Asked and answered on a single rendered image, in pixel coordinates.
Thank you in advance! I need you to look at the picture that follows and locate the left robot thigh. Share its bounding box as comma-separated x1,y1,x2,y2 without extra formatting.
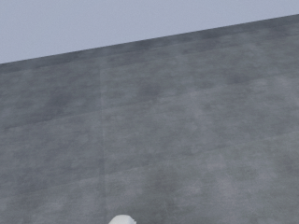
108,215,136,224

